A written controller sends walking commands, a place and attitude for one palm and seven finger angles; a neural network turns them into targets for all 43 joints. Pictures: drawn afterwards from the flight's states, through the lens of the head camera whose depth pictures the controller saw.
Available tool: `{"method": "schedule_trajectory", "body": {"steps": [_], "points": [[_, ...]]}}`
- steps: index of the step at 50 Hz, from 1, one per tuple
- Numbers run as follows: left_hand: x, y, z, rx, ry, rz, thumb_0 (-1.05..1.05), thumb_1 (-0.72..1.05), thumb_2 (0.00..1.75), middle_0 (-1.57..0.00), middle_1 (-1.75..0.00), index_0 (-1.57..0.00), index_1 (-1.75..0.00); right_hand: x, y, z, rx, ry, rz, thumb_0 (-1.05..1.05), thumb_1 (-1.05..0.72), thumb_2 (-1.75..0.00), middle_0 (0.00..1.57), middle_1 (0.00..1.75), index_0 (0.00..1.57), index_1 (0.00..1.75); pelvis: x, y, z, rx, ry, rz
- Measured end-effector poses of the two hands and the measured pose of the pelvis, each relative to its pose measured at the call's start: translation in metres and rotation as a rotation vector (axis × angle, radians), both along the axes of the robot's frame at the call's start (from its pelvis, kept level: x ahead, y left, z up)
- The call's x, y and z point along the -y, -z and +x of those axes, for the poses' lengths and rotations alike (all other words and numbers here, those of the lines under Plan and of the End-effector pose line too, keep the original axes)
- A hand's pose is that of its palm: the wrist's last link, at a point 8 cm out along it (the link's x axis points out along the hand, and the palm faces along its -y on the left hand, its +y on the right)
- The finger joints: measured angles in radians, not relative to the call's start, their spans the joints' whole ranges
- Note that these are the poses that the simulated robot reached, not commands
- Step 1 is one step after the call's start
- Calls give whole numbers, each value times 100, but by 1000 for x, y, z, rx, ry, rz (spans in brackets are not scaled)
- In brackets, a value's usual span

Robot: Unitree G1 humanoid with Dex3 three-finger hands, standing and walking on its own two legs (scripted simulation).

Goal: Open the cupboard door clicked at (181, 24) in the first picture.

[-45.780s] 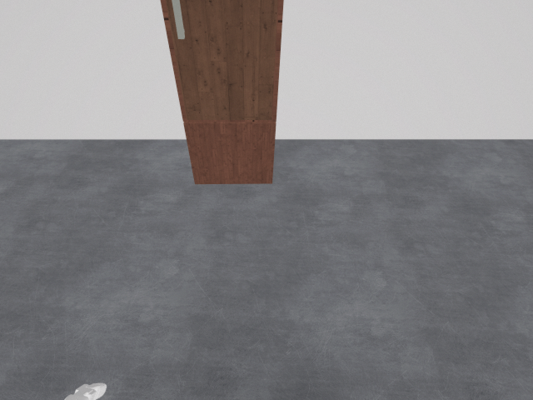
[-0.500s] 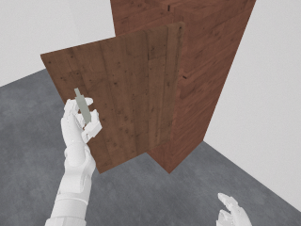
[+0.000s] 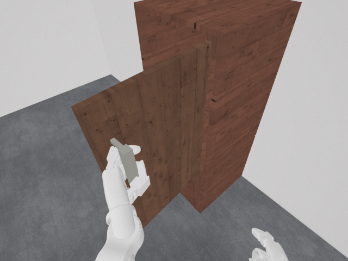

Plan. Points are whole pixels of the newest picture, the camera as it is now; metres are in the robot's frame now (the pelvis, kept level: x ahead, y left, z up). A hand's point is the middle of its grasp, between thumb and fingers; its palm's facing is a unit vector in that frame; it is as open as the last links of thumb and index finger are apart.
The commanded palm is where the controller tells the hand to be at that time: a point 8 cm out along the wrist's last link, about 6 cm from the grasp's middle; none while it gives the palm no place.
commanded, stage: open thumb and fingers to let go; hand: left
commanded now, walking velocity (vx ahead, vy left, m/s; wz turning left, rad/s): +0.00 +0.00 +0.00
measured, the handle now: (125, 163) +0.31 +0.13 +0.10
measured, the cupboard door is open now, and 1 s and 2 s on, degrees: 96 93 95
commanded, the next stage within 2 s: slide the hand sideways off the handle in 0.82 s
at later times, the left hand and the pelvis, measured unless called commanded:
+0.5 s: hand (136, 176) +0.27 +0.10 +0.10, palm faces +0.40 -0.92 -0.02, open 12.2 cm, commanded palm +0.23 +0.13 +0.09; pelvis -0.01 +0.01 +0.00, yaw +1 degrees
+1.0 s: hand (136, 180) +0.26 +0.09 +0.10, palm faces +0.27 -0.96 -0.04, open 15.2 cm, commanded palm +0.23 +0.13 +0.09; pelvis -0.03 +0.02 +0.00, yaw +1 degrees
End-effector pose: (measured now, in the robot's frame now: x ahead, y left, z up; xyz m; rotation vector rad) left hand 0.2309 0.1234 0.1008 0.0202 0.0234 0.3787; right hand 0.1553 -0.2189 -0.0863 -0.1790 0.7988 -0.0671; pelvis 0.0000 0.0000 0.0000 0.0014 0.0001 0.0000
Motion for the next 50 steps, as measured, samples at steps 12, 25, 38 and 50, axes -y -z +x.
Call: {"method": "schedule_trajectory", "body": {"steps": [12, 25, 38, 50], "points": [[-8, 0, 6, -4, -63, 2, 1, 51, 72, -36, -131, -38, -132, -13, -6, 20, 34, -48, 5, 1, -90, -90, 20, 30, 20, 30, 1, -1, -6, 2, -16, 0], [-14, 0, 1, 6, -33, -3, 0, -22, 42, -31, -122, -33, -123, -27, -5, 10, 23, -51, 8, 1, -90, -90, 20, 30, 20, 30, -11, 1, -13, 8, -13, -7], [-13, 0, 4, 3, -5, -3, -1, -48, 31, -24, -81, -25, -81, -36, -1, -7, 1, -38, 9, 1, -90, -90, 20, 30, 20, 30, -22, 3, -22, 11, -5, -13], [-17, 2, -1, 23, 101, 29, -1, -49, 30, -33, -55, -29, -59, -43, -1, -10, 10, -63, 12, 1, -90, -90, 20, 30, 20, 30, -24, 5, -31, 13, -11, -10]]}}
